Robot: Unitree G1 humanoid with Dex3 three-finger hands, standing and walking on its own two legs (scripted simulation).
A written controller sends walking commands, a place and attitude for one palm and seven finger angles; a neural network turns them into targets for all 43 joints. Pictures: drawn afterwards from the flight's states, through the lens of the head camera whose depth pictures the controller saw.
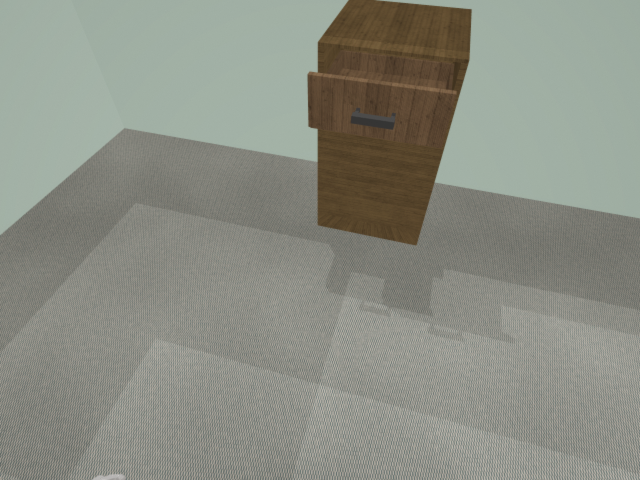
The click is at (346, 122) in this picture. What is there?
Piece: drawer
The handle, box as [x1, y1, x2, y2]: [351, 108, 395, 129]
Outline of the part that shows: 351,115 352,123 392,129 395,113 392,113 390,118 363,114 359,112 359,108 356,108 356,110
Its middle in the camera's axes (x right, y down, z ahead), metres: +0.14 -0.33 +1.05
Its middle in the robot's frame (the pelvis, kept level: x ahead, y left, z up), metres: +1.01 -0.09 -0.07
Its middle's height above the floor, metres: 0.70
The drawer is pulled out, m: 0.19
